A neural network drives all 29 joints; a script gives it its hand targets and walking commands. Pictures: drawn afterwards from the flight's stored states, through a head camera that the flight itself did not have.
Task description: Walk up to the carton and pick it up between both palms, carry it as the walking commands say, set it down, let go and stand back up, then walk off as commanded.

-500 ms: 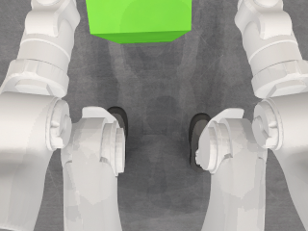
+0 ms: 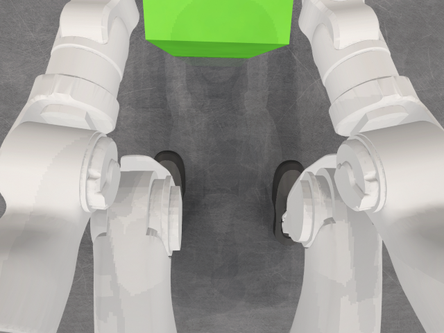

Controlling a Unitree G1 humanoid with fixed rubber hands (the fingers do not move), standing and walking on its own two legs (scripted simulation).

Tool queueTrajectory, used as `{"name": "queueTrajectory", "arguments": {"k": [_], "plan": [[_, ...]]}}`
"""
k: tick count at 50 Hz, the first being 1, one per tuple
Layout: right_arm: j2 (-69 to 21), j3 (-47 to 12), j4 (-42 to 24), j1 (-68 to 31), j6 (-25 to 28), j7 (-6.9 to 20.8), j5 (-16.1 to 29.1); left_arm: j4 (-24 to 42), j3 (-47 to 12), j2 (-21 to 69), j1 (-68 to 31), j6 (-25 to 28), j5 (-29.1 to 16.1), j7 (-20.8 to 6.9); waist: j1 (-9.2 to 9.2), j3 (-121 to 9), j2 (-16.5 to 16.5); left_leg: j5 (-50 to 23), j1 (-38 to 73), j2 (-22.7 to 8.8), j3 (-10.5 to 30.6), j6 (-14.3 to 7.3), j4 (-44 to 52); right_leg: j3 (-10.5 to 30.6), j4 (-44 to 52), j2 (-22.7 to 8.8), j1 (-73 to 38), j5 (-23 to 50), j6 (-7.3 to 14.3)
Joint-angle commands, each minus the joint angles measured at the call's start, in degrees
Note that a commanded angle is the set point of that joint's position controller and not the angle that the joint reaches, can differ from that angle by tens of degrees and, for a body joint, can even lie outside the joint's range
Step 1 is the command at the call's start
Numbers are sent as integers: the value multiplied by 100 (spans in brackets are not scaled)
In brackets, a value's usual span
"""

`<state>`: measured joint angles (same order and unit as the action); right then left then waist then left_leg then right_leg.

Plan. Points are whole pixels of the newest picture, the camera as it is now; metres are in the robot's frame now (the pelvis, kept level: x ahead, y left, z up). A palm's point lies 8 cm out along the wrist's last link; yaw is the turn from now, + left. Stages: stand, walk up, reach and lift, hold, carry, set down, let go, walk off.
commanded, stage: reach and lift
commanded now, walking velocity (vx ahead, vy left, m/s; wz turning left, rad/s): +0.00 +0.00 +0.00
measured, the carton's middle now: out of the picture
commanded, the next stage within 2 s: none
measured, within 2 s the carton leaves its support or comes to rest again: leaves its support in 0.30 s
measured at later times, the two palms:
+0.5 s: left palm out of the picture +0.56 +0.14 -0.17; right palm out of the picture +0.56 -0.11 -0.17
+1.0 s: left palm out of the picture +0.56 +0.16 -0.13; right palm out of the picture +0.57 -0.08 -0.13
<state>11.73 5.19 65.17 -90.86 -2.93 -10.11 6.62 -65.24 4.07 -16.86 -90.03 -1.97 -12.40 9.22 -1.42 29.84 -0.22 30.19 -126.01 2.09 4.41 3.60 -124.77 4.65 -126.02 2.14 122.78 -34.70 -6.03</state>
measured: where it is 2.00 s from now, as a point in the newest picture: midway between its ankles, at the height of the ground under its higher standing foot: (228, 211)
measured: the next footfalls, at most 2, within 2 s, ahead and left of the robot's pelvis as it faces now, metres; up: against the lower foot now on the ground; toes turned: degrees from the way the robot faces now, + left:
none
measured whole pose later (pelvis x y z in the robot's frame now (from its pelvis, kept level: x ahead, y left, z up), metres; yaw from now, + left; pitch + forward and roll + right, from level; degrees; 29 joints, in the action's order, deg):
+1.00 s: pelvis +0.00 +0.00 +0.01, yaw +0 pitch +29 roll -2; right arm 5.1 19.9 46.0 -86.1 -16.1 -11.6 -3.5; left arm -48.2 15.3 -11.0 -87.4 -16.8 1.9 9.9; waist -2.1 29.9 -1.5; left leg 31.5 -121.6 6.0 7.8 6.4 -123.8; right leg 5.1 -124.5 5.6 118.0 -36.2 -7.2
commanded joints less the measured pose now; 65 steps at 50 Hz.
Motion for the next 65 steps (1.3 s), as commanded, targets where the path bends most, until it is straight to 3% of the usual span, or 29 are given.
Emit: {"name": "queueTrajectory", "arguments": {"k": [1,2,3,7,11,13,14,15,20,27,28,29,30,34,36,37,39,42,43,45,46,48,49,52,54,55,60,61,65], "plan": [[-969,-23,-785,-1537,121,264,-280,752,-322,1478,-2077,20,179,-494,371,-8427,0,-1782,3921,429,-813,109,898,-1041,1024,457,-2985,1785,229],[-1664,-128,-808,-1755,81,449,-295,650,-457,2180,-2222,-46,225,-660,366,-8307,92,-1682,3946,433,-815,121,949,-1095,947,480,-2864,1728,219],[-2326,-200,-964,-1990,53,660,-283,630,-513,2939,-2231,-101,401,-799,50,-8313,461,-1698,3948,512,-990,130,877,-1004,963,560,-2660,1673,292],[-4599,-636,-1344,-2616,-248,1362,-398,972,-668,5079,-2876,-375,710,-1407,-22,-8437,116,-1953,4257,555,-1008,71,725,-1139,777,696,-2551,1775,306],[-5383,-471,-1375,-2325,-496,1651,-598,1206,-682,5932,-2953,-588,776,-1752,112,-8395,105,-2064,4024,621,-953,31,711,-1190,738,795,-2515,1961,371],[-5544,-463,-1541,-2394,-501,1728,-535,1269,-626,5992,-2787,-606,788,-1825,40,-8559,98,-2216,3837,651,-999,-27,552,-1206,701,775,-2414,2172,333],[-5554,-470,-1628,-2444,-491,1724,-567,1315,-726,6244,-2872,-618,675,-1858,237,-8507,40,-2268,3725,622,-973,-4,620,-1186,772,794,-2530,2277,366],[-5710,-534,-1574,-2234,-547,1778,-535,1307,-581,6088,-2709,-613,710,-1883,-8,-8460,-130,-2320,3712,678,-941,-92,628,-1200,761,793,-2392,2233,329],[-6124,-673,-1671,-2026,-585,1757,-536,1252,-511,6315,-2268,-638,836,-1926,-75,-8260,-282,-2406,3185,656,-1037,-126,609,-1089,873,845,-2357,2390,343],[-6633,-1153,-2019,-2281,-622,1657,-261,1801,-489,6076,-2383,-566,1062,-1850,-608,-8779,-589,-2425,3000,634,-1137,-236,670,-932,871,921,-2637,2571,279],[-6371,-1032,-2022,-2269,-575,1622,-335,1370,-445,6207,-1930,-649,1061,-1883,-470,-8436,-523,-2432,2861,612,-1122,-218,706,-919,995,918,-2473,2526,255],[-6404,-1066,-1992,-2355,-595,1582,-343,1442,-440,6331,-2205,-668,1064,-1912,-387,-8361,-574,-2340,2710,593,-1113,-197,722,-932,1028,912,-2559,2470,311],[-6557,-1149,-2117,-2244,-588,1542,-238,1783,-692,6362,-2232,-609,1005,-1873,-545,-8923,-387,-2506,3071,602,-1231,-154,700,-914,969,947,-2736,2676,295],[-6515,-1106,-2199,-2215,-667,1435,-408,2185,-885,6459,-2499,-737,866,-1869,-247,-9548,-375,-2402,3329,627,-1182,-107,843,-1009,1022,914,-3188,2614,263],[-6454,-1087,-2287,-2600,-693,1379,-346,2116,-893,6385,-2906,-813,821,-1854,-401,-9571,-330,-2161,3389,624,-1189,-113,893,-1017,1100,909,-3168,2364,302],[-6335,-1095,-2452,-2750,-741,1367,-454,2053,-869,6565,-2818,-895,788,-1870,-149,-9891,-332,-1995,3390,643,-1147,-107,877,-1034,1082,897,-3359,2200,324],[-6465,-1221,-2442,-2760,-844,1369,-326,2374,-1102,6486,-3009,-945,716,-1825,-282,-10566,-133,-2053,4038,626,-1220,-34,923,-1092,1049,903,-3549,2188,314],[-6622,-1110,-2311,-2607,-1016,1469,-438,2535,-1345,6968,-3104,-1108,673,-1832,-49,-11132,144,-2246,4683,670,-1222,64,1016,-1158,1126,925,-3807,2295,417],[-6794,-1263,-2508,-2827,-1055,1523,-242,2572,-1422,6975,-3062,-1147,667,-1796,-228,-11687,249,-2433,5229,708,-1150,11,1036,-1230,1032,929,-3898,2382,374],[-6679,-1178,-2327,-2674,-1117,1546,-321,2752,-1582,7155,-3328,-1201,500,-1795,211,-11595,258,-2638,5191,670,-1115,63,968,-1363,1094,865,-3729,2572,397],[-6721,-1334,-2661,-2731,-1114,1585,-198,2714,-1662,7217,-3140,-1223,485,-1790,97,-11720,246,-2828,5391,713,-1091,31,1035,-1331,1129,872,-3709,2678,368],[-6389,-1039,-2360,-2768,-1175,1613,-348,2384,-1566,7282,-3189,-1358,636,-1785,242,-11103,697,-2378,5305,629,-1073,62,1144,-1379,1170,813,-3289,2223,412],[-6740,-1140,-2383,-2917,-1247,1683,-247,2823,-1600,7165,-3456,-1308,650,-1756,51,-11096,539,-2321,5241,691,-1101,23,1185,-1324,1227,832,-3284,2110,427],[-6729,-1282,-2702,-3033,-1330,1706,-339,3003,-1686,7207,-3640,-1355,549,-1715,272,-11859,295,-2418,5451,688,-1081,33,1173,-1336,1246,829,-3656,2286,421],[-6358,-1415,-3309,-3670,-1299,1689,-160,2977,-1736,7376,-3531,-1470,520,-1657,234,-12254,662,-2476,5886,686,-1103,62,1275,-1359,1283,785,-3745,2265,431],[-6303,-1212,-2785,-3518,-1358,1696,-363,2766,-1637,7354,-3695,-1500,594,-1635,340,-11774,494,-2174,5824,660,-1000,62,1346,-1405,1341,775,-3397,1873,460],[-6470,-1290,-2837,-3685,-1471,1761,-254,2808,-1466,7190,-3703,-1610,797,-1600,116,-11396,460,-1550,5584,666,-1103,16,1592,-1359,1548,783,-3578,1422,443],[-6340,-1153,-2728,-3623,-1515,1791,-363,2646,-1411,7251,-3597,-1652,870,-1592,250,-11254,534,-1507,5568,647,-1113,47,1680,-1384,1593,784,-3440,1388,423],[-6547,-1263,-2671,-3338,-1548,1795,-450,2708,-1340,7167,-3605,-1644,920,-1660,122,-11380,174,-1623,5275,712,-1170,26,1698,-1332,1674,819,-3810,1599,405]]}}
